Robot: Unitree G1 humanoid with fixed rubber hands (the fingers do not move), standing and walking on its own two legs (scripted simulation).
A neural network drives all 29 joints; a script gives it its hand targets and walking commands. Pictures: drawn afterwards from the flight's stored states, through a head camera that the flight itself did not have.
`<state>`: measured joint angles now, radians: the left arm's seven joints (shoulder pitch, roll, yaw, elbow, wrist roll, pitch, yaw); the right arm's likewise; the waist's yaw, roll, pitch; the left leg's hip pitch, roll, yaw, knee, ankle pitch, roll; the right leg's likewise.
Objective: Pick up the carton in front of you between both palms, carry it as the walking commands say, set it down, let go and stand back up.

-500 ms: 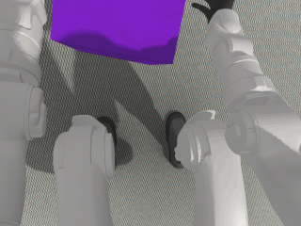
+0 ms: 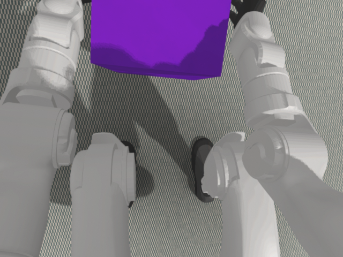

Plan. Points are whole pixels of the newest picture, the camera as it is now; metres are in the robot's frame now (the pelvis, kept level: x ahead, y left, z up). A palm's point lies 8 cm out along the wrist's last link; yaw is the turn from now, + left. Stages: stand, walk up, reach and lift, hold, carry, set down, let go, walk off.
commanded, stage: reach and lift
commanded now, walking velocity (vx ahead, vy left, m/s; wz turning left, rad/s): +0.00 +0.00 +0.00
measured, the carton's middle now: (160, 25) +0.53 +0.05 -0.23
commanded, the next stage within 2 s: none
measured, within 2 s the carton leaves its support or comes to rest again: neither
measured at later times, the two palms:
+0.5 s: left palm out of the picture +0.49 +0.20 +0.04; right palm (338, 8) +0.49 -0.10 +0.05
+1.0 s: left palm out of the picture +0.44 +0.19 +0.18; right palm out of the picture +0.46 -0.11 +0.20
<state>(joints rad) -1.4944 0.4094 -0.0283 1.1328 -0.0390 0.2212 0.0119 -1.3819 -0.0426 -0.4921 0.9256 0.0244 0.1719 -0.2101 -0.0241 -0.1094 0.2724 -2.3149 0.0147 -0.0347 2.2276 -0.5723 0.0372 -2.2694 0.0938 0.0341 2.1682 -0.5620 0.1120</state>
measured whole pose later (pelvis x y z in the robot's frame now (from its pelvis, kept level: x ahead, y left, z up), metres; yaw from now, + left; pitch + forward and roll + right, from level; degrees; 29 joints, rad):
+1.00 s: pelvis +0.03 -0.02 +0.23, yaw +7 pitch +35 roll -1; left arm -0.80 0.02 0.32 0.70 0.22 0.41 0.00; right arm -0.71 0.17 -0.50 0.53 -0.19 0.33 -0.11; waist -0.02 -0.04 -0.24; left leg -1.60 -0.04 -0.06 1.46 -0.47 -0.02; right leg -1.57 0.06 0.06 1.45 -0.50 0.05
